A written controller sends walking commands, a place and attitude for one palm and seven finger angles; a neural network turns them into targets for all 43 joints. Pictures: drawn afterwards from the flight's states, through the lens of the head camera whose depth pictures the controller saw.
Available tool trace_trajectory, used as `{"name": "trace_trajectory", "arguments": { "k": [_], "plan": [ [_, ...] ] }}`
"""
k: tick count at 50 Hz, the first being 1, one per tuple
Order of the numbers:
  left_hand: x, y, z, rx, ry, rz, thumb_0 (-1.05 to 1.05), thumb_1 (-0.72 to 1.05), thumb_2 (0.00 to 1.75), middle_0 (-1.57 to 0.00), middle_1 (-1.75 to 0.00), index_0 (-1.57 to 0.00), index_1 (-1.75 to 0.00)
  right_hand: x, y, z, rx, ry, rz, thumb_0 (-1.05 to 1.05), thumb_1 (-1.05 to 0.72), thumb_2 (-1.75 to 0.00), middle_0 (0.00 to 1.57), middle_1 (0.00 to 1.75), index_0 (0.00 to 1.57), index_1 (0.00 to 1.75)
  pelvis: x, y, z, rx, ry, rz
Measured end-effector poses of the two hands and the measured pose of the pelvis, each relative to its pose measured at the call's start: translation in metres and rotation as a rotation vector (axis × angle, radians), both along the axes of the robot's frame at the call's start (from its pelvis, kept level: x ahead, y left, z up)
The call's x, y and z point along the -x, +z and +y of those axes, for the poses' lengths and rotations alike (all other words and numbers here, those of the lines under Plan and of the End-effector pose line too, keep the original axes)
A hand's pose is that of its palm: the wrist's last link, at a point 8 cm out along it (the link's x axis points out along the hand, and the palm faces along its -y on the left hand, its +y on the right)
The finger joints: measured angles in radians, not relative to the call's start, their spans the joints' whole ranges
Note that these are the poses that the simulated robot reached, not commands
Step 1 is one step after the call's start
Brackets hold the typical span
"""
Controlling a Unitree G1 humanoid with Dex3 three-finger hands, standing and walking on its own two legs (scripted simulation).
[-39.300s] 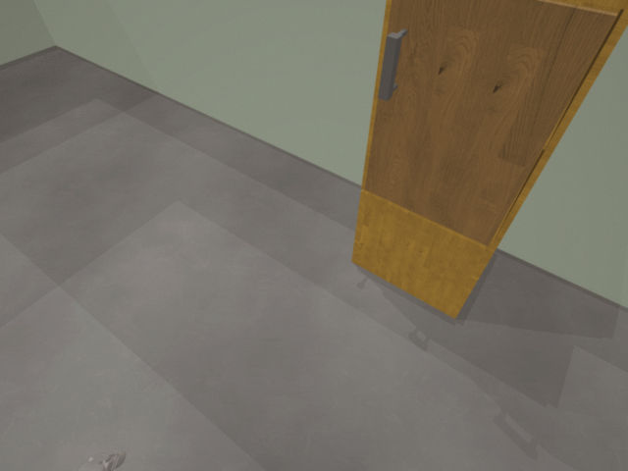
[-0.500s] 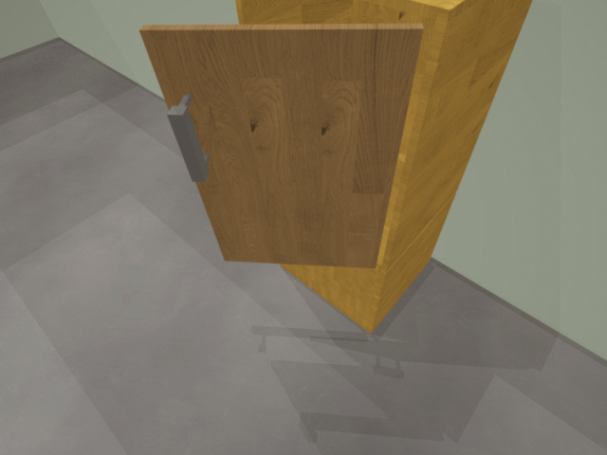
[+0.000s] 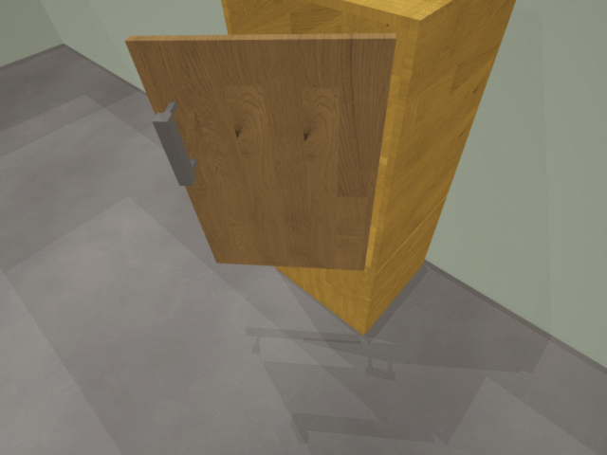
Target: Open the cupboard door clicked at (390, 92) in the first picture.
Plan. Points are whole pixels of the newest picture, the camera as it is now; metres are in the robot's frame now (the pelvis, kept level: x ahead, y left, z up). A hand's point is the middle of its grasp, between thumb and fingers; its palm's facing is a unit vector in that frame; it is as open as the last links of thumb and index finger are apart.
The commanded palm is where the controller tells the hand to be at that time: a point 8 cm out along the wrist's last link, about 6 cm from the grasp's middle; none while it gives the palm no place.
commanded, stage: come to a stop and stand still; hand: left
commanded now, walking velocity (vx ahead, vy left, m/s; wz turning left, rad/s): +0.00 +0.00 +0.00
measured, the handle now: (180, 144) +0.60 +0.25 +0.08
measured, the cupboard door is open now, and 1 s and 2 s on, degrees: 37 37 37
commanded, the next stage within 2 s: look again from close up in 0.28 s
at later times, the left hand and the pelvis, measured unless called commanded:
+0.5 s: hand out of the picture +0.03 +0.18 -0.17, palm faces +0.02 -0.97 -0.23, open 7.3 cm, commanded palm none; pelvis +0.02 +0.00 +0.00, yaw +0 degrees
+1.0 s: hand out of the picture +0.05 +0.19 -0.17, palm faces +0.01 -0.97 -0.24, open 7.4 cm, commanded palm none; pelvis +0.02 +0.00 +0.00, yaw +0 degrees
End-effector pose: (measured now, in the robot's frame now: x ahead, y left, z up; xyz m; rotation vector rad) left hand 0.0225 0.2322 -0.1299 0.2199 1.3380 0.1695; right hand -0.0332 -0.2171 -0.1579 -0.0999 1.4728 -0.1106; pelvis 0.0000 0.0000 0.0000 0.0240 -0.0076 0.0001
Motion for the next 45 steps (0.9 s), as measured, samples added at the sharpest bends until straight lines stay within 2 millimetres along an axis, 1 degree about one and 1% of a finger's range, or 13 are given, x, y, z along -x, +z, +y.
{"name": "trace_trajectory", "arguments": {
  "k": [4,8,12,22,29,36,45],
  "plan": [
    [-0.003,-0.002,-0.003,0.002,0.002,0.004,0.00,0.92,0.90,-0.21,-0.30,-0.20,-0.30,0.005,0.001,0.000,0.000,-0.008,0.022,0.00,-0.91,-0.90,0.20,0.30,0.19,0.30,-0.003,0.000,-0.003,0.001,0.001,0.001],
    [-0.005,-0.003,-0.005,0.004,0.006,0.007,0.00,0.92,0.90,-0.21,-0.30,-0.20,-0.30,0.002,0.001,0.000,-0.001,-0.010,0.022,0.00,-0.91,-0.90,0.20,0.30,0.19,0.30,-0.005,0.000,-0.005,0.002,0.002,0.001],
    [-0.006,-0.004,-0.006,0.008,0.010,0.009,0.00,0.92,0.90,-0.21,-0.30,-0.20,-0.30,-0.008,0.002,0.000,0.001,-0.009,0.005,0.00,-0.91,-0.90,0.20,0.30,0.19,0.30,-0.008,0.000,-0.006,0.004,0.002,0.003],
    [-0.005,-0.007,-0.007,0.018,0.023,0.018,0.00,0.92,0.90,-0.21,-0.30,-0.20,-0.30,-0.040,0.003,-0.001,0.015,0.005,-0.062,0.00,-0.91,-0.90,0.20,0.30,0.19,0.30,-0.014,0.000,-0.005,0.007,-0.001,0.004],
    [-0.005,-0.007,-0.004,0.023,0.029,0.017,0.00,0.91,0.90,-0.21,-0.30,-0.20,-0.30,-0.054,0.005,-0.003,0.029,0.017,-0.089,0.00,-0.91,-0.90,0.20,0.30,0.19,0.30,-0.016,0.000,-0.002,0.008,0.000,0.003],
    [-0.009,-0.007,-0.001,0.025,0.028,0.011,0.00,0.91,0.90,-0.21,-0.30,-0.20,-0.30,-0.058,0.007,-0.006,0.042,0.024,-0.093,0.00,-0.91,-0.90,0.20,0.30,0.19,0.30,-0.017,0.001,0.000,0.008,0.000,0.003],
    [-0.015,-0.007,0.005,0.021,0.020,-0.001,0.00,0.91,0.90,-0.21,-0.30,-0.20,-0.30,-0.054,0.009,-0.007,0.053,0.023,-0.081,0.00,-0.91,-0.90,0.20,0.30,0.20,0.30,-0.017,0.001,0.003,0.008,-0.001,0.002]
  ]
}}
